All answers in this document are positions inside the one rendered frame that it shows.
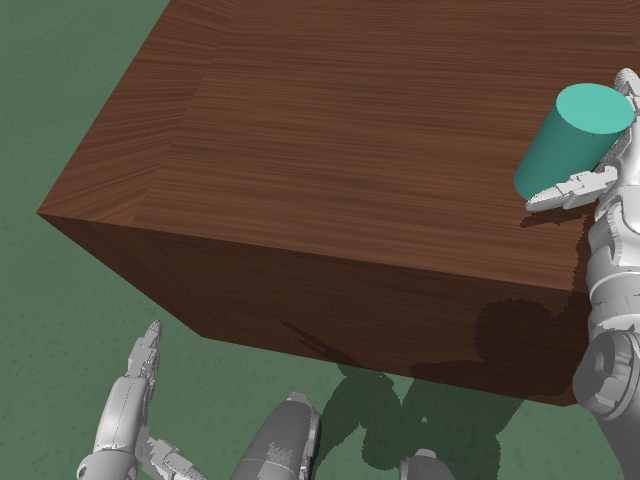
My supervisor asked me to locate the left robot foot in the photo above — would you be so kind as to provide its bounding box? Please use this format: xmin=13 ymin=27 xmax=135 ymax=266
xmin=304 ymin=419 xmax=322 ymax=480

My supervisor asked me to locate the can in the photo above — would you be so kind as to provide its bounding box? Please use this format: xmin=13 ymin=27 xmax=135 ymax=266
xmin=513 ymin=83 xmax=634 ymax=201

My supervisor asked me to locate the right robot arm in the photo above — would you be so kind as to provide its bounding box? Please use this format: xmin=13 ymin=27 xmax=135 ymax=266
xmin=573 ymin=186 xmax=640 ymax=480

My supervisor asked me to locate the right robot hand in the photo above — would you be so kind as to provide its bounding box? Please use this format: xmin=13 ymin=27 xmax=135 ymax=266
xmin=526 ymin=68 xmax=640 ymax=212

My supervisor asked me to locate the left robot arm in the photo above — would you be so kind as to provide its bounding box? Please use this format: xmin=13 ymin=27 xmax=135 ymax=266
xmin=76 ymin=449 xmax=138 ymax=480

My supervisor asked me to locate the left robot hand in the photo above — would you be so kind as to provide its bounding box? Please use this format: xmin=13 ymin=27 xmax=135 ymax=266
xmin=93 ymin=320 xmax=209 ymax=480

